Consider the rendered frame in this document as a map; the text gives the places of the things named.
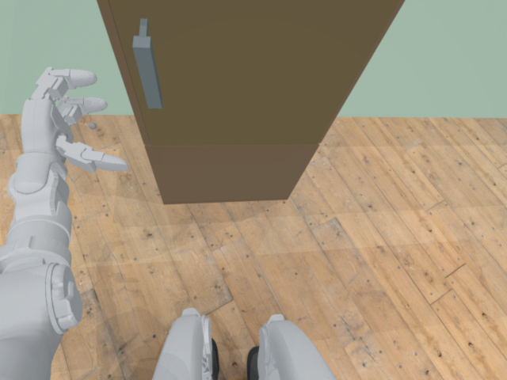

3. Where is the robot left shin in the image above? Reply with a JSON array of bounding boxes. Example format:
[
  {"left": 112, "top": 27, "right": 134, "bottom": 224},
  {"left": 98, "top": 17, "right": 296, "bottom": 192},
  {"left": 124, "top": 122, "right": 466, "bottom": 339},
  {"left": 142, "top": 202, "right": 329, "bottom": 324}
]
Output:
[{"left": 171, "top": 308, "right": 213, "bottom": 380}]

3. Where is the handle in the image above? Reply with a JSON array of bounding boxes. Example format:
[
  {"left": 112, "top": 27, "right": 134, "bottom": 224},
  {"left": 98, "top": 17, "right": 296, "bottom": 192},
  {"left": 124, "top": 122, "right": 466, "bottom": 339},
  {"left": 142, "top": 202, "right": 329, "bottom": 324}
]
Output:
[{"left": 132, "top": 18, "right": 162, "bottom": 108}]

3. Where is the robot shin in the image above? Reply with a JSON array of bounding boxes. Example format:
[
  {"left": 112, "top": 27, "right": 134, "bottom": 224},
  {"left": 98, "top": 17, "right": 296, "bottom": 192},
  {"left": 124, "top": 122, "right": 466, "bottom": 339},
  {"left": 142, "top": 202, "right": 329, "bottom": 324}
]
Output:
[
  {"left": 257, "top": 314, "right": 284, "bottom": 380},
  {"left": 171, "top": 308, "right": 213, "bottom": 380}
]

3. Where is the cupboard door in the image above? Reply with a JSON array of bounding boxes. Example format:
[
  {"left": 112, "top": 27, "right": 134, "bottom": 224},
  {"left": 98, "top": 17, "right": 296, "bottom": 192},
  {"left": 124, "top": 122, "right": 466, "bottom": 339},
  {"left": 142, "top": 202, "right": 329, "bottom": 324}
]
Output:
[{"left": 109, "top": 0, "right": 400, "bottom": 146}]

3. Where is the robot left hand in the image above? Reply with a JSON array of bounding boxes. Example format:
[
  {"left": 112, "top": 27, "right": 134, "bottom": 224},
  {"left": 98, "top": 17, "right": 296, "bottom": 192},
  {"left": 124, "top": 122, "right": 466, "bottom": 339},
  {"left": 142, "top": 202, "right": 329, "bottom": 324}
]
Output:
[{"left": 21, "top": 67, "right": 128, "bottom": 173}]

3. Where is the robot left forearm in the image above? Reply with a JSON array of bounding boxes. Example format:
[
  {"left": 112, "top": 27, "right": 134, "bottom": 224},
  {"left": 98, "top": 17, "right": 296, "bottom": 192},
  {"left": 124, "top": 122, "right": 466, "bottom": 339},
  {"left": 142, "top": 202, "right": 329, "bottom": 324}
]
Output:
[{"left": 0, "top": 152, "right": 72, "bottom": 274}]

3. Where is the left robot upper arm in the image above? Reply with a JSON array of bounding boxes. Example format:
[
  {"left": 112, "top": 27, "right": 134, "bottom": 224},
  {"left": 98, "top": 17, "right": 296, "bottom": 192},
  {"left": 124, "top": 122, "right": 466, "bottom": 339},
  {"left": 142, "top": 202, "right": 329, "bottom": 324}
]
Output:
[{"left": 0, "top": 263, "right": 82, "bottom": 380}]

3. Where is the robot right shin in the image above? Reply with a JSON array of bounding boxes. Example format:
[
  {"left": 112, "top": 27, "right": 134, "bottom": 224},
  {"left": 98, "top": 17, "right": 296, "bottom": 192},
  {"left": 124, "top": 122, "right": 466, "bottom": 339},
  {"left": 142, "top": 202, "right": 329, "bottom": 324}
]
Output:
[{"left": 257, "top": 314, "right": 284, "bottom": 380}]

